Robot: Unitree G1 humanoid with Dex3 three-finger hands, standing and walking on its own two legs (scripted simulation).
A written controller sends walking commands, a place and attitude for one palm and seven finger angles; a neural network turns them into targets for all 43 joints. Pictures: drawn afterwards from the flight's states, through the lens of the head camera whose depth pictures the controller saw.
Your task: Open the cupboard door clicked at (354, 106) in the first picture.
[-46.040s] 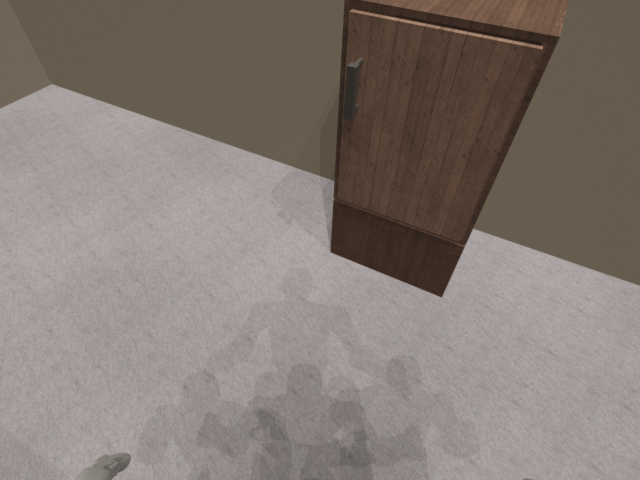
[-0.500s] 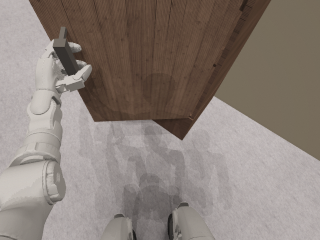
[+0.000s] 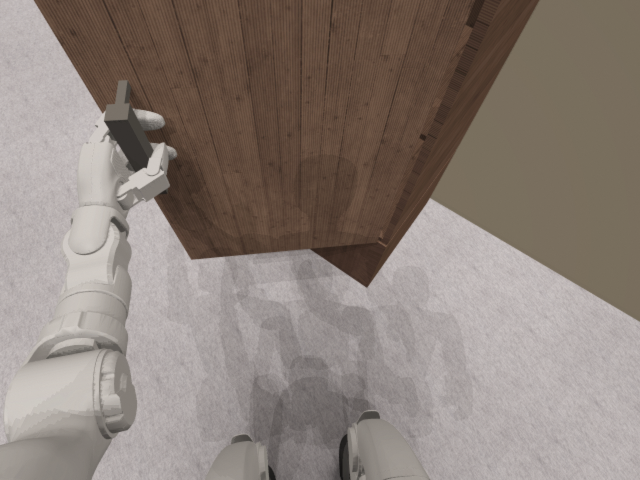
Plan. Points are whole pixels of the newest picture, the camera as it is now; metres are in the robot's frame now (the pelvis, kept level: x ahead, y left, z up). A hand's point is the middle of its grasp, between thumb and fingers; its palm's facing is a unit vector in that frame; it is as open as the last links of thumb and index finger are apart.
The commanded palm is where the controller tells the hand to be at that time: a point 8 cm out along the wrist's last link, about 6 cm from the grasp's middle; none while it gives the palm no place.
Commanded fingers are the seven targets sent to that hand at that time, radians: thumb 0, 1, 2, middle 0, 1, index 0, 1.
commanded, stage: pull the door open along its arc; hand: left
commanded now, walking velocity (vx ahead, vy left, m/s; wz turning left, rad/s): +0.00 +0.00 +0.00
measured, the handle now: (142, 141) +0.53 +0.19 +0.05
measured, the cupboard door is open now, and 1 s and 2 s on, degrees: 43 81 82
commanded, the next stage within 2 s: open thumb and fingers to let go in 0.74 s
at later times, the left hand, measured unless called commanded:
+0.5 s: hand (216, 293) +0.32 +0.09 +0.06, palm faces +0.31 -0.95 +0.05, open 6.0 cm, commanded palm +0.27 +0.14 +0.06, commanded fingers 0.00 0.90 0.90 -0.40 -1.35 -0.40 -1.35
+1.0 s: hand (266, 341) +0.27 +0.04 +0.06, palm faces +0.42 -0.91 -0.03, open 6.4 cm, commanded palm +0.21 +0.07 +0.06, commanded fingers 0.00 0.27 0.63 -0.35 -1.28 -0.35 -1.28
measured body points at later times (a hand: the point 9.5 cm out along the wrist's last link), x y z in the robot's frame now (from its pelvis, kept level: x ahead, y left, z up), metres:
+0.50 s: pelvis +0.01 -0.01 +0.02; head +0.08 -0.02 +0.46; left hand +0.30 +0.14 +0.06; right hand +0.18 -0.23 -0.09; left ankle -0.01 +0.10 -0.67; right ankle +0.03 -0.12 -0.67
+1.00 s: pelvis +0.00 -0.06 +0.01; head +0.06 -0.08 +0.45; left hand +0.24 +0.09 +0.06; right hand +0.21 -0.25 -0.10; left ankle -0.02 +0.10 -0.67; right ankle +0.03 -0.12 -0.67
